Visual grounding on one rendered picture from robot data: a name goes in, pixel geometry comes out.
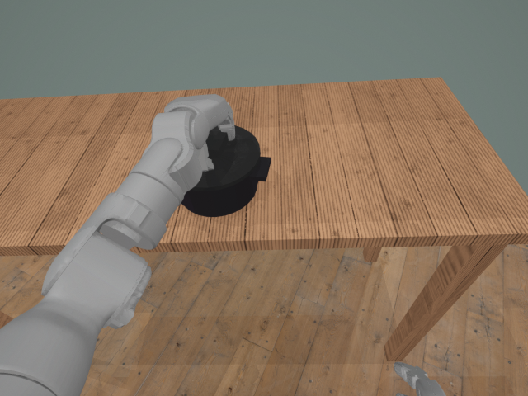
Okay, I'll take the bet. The pot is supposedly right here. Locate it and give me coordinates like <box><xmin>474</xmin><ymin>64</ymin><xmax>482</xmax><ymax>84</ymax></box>
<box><xmin>181</xmin><ymin>157</ymin><xmax>271</xmax><ymax>217</ymax></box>

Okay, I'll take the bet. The left robot upper arm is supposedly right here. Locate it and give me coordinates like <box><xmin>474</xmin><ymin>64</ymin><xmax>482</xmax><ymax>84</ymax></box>
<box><xmin>0</xmin><ymin>231</ymin><xmax>152</xmax><ymax>396</ymax></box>

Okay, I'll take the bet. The robot right hand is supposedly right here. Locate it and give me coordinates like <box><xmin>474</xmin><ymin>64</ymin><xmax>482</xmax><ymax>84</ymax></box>
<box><xmin>394</xmin><ymin>362</ymin><xmax>446</xmax><ymax>396</ymax></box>

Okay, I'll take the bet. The knob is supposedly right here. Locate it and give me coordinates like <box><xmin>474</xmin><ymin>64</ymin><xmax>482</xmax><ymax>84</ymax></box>
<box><xmin>206</xmin><ymin>131</ymin><xmax>229</xmax><ymax>158</ymax></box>

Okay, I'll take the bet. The robot left hand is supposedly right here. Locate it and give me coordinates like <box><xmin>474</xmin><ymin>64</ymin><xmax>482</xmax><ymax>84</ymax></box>
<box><xmin>164</xmin><ymin>94</ymin><xmax>235</xmax><ymax>172</ymax></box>

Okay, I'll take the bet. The robot left forearm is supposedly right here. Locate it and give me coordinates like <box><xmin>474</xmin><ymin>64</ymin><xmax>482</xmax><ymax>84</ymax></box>
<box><xmin>41</xmin><ymin>104</ymin><xmax>210</xmax><ymax>296</ymax></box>

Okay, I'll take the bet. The lid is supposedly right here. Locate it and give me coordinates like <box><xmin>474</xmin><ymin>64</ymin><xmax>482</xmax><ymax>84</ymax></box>
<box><xmin>192</xmin><ymin>125</ymin><xmax>261</xmax><ymax>191</ymax></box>

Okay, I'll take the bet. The table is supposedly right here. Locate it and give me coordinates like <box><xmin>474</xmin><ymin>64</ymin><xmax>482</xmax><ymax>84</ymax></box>
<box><xmin>0</xmin><ymin>77</ymin><xmax>528</xmax><ymax>361</ymax></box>

